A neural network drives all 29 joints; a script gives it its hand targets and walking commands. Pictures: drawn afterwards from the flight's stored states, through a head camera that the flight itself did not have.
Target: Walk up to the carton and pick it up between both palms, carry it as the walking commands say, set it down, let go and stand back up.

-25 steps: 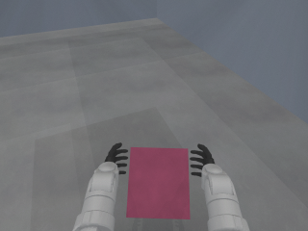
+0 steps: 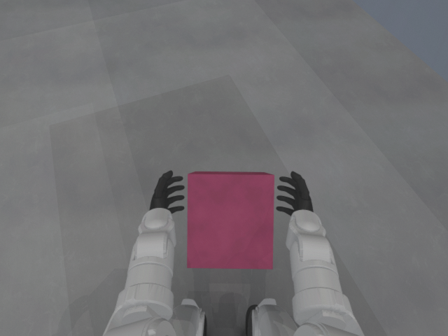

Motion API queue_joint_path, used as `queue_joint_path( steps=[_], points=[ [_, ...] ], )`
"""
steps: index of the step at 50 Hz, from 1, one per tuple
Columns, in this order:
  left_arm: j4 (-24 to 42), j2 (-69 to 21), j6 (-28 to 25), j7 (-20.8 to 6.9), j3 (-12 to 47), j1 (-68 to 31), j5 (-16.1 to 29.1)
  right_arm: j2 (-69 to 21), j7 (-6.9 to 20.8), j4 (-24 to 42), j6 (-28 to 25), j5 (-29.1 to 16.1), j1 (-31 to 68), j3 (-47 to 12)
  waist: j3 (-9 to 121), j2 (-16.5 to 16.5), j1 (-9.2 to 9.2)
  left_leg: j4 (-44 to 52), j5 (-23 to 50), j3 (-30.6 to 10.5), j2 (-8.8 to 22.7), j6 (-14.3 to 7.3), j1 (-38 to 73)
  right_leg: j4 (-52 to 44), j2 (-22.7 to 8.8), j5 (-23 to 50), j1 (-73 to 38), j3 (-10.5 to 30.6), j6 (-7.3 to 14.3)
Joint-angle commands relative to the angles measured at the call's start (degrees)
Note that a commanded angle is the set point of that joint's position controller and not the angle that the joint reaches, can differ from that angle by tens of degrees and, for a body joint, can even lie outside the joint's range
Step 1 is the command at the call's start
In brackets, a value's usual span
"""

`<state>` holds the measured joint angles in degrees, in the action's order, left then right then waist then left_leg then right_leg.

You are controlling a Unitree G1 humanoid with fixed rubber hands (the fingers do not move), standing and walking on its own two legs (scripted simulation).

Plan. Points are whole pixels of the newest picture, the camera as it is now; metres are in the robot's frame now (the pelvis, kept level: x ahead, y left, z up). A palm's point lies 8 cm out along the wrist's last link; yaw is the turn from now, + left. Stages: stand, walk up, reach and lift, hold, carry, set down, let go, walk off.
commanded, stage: set down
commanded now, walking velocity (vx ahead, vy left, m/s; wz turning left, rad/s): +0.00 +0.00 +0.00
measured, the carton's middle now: (229, 214) +0.39 +0.01 -0.16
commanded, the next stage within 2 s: none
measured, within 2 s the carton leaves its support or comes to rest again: neither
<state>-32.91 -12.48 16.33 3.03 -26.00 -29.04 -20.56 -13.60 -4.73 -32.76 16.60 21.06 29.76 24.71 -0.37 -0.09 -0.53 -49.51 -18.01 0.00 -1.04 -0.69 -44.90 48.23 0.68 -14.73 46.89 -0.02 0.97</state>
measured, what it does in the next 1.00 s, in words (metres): lowers itself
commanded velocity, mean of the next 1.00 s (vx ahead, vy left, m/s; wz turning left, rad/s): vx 0.00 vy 0.00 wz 0.00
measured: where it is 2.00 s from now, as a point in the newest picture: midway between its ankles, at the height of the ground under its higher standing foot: outside the picture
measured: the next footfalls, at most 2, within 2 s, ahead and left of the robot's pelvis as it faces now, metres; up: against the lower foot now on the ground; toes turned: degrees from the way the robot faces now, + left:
none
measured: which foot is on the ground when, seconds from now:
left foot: down 0.00-1.00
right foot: down 0.00-1.00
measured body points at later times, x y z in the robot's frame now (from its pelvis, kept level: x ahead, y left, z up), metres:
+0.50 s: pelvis +0.00 +0.00 -0.07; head +0.17 +0.00 +0.35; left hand +0.39 +0.14 -0.13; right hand +0.39 -0.13 -0.13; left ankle +0.06 +0.11 -0.69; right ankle +0.09 -0.11 -0.69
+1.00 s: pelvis -0.01 +0.00 -0.15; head +0.19 -0.01 +0.25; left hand +0.41 +0.14 -0.23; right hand +0.41 -0.13 -0.23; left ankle +0.06 +0.11 -0.69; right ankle +0.09 -0.11 -0.69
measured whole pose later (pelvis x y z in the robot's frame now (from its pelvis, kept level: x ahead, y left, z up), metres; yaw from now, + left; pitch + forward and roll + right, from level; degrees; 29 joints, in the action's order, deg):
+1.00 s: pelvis -0.01 +0.00 -0.15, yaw +1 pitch +37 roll +1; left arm -38.9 -6.6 12.1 8.9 -21.2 -41.0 -11.0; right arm -8.9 -11.3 -36.1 12.3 12.7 40.3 21.2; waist 12.3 -0.1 -0.4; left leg -88.1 -30.2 0.7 -1.5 -0.4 -95.4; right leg 86.8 1.0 -26.3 98.0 0.5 0.6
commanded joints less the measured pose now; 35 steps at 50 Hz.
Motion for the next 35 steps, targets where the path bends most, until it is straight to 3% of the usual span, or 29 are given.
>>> queue_joint_path(
  steps=[1, 16, 35],
  points=[
    [-3.28, -50.83, -3.22, -15.26, 30.70, -33.79, 7.86, -52.02, 15.06, -4.67, -2.59, -7.50, 30.54, -30.39, 36.08, 0.43, -0.22, 4.27, 2.61, -4.62, -5.25, -1.69, 4.66, -1.15, 5.62, 2.88, -16.90, 5.06, -0.06],
    [-3.93, -51.37, -3.28, -14.84, 33.14, -35.73, 10.37, -52.31, 14.69, -4.42, -2.50, -9.66, 32.26, -33.94, 47.56, -0.22, 0.01, -6.62, 4.72, -4.28, -6.61, -0.58, -7.93, 10.01, 7.34, 4.72, -2.40, 4.09, -0.99],
    [-4.33, -48.58, -5.71, -11.71, 36.10, -39.20, 13.87, -49.99, 11.10, -4.06, -5.07, -13.21, 35.36, -36.75, 56.91, -0.39, -0.31, -20.80, 4.65, -3.11, -8.54, 0.37, -22.19, 23.56, 8.79, 5.00, 11.95, 3.45, -1.85]
  ],
)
